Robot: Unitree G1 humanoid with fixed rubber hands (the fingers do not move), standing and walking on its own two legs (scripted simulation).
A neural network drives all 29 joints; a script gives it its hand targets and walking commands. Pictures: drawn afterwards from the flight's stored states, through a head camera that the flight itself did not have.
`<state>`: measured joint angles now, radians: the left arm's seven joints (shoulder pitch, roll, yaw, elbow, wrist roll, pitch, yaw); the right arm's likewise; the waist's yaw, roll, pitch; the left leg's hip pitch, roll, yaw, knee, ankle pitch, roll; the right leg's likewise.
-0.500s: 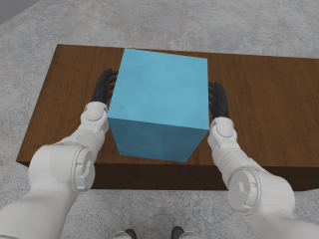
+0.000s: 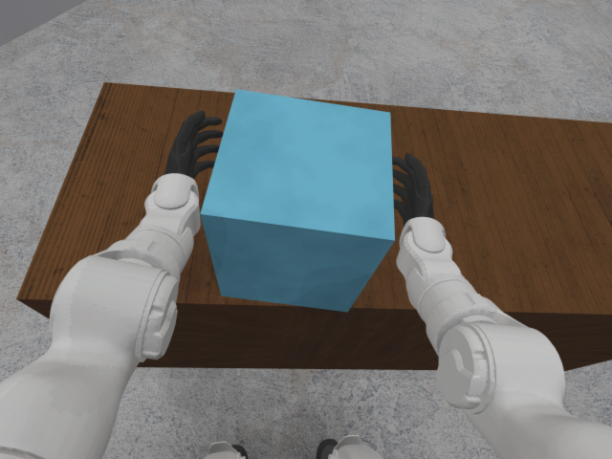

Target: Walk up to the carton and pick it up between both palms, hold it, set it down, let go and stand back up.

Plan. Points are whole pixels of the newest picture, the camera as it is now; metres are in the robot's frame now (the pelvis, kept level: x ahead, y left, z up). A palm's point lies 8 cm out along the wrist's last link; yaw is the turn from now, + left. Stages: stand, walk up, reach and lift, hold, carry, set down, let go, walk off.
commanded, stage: set down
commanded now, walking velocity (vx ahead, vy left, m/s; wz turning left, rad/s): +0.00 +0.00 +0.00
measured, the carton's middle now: (298, 212) +0.47 -0.02 -0.02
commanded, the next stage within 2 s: none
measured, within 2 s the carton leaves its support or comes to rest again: neither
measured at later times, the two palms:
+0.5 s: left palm (157, 209) +0.45 +0.17 +0.03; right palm (454, 238) +0.40 -0.23 +0.02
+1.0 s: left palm (137, 178) +0.46 +0.19 +0.08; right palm (453, 197) +0.42 -0.20 +0.09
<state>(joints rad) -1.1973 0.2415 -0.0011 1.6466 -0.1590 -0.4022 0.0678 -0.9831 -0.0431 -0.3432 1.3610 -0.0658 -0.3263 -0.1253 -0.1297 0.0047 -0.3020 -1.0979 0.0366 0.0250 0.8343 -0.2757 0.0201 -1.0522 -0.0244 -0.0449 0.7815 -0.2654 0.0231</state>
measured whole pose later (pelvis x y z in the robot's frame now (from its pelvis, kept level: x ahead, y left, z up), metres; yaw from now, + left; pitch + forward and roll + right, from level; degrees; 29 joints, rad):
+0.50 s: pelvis +0.02 +0.00 +0.02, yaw -1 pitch +28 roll -2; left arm -0.80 0.27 0.00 1.25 -0.21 -0.32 0.00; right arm -0.70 -0.17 -0.13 1.14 0.14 -0.36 -0.09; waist -0.05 0.05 -0.27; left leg -0.94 0.03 0.00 0.69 -0.24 0.00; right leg -0.90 0.00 -0.02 0.63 -0.22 0.02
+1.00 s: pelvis +0.02 -0.01 +0.02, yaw +0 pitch +18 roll -2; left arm -0.97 0.31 -0.12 1.45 -0.29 -0.31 -0.02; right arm -0.83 -0.16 -0.02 1.24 0.26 -0.25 -0.12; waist -0.09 -0.03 -0.20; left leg -0.78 0.03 -0.03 0.77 -0.31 -0.01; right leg -0.73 0.00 -0.04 0.70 -0.29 0.01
